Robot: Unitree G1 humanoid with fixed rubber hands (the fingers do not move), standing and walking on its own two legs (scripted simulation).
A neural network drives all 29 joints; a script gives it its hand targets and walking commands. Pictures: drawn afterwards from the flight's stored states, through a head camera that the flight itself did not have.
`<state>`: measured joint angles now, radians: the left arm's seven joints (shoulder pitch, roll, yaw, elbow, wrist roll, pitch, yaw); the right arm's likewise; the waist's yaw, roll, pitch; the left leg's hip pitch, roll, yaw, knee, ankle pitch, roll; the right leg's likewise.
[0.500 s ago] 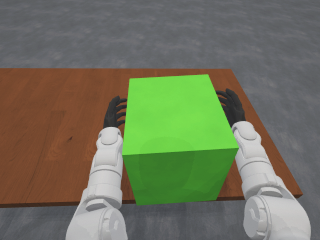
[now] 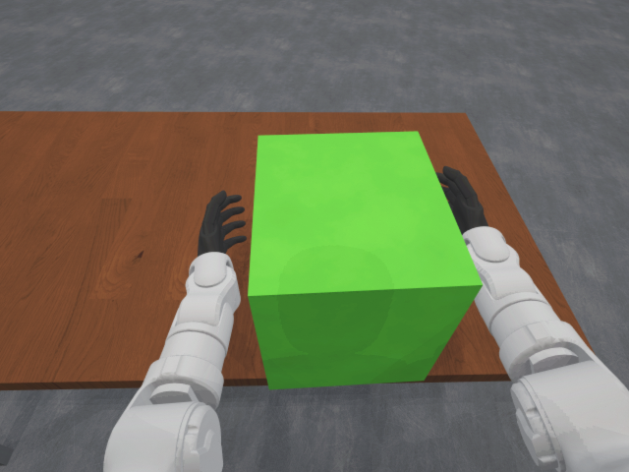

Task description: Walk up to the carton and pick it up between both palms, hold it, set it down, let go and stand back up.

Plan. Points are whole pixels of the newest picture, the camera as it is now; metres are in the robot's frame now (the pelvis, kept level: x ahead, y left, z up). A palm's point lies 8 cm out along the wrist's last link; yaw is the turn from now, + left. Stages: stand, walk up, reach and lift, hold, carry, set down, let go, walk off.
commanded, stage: set down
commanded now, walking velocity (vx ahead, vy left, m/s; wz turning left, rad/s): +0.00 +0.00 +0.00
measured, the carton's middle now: (343, 261) +0.40 +0.00 +0.04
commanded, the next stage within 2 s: none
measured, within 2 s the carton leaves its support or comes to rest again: neither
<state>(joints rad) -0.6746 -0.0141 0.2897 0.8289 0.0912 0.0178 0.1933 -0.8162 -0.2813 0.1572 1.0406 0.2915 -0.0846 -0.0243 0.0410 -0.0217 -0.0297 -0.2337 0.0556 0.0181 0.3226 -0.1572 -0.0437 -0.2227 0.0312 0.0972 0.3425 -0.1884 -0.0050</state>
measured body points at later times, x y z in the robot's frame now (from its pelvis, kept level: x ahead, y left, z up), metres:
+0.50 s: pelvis -0.04 +0.00 +0.00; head -0.04 +0.01 +0.45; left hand +0.32 +0.19 +0.07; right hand +0.35 -0.19 +0.07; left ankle +0.00 +0.15 -0.75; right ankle -0.01 -0.12 -0.75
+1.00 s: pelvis -0.03 +0.00 +0.00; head -0.02 +0.02 +0.45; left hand +0.23 +0.22 +0.05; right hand +0.27 -0.22 +0.04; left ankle +0.00 +0.15 -0.75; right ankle -0.01 -0.12 -0.75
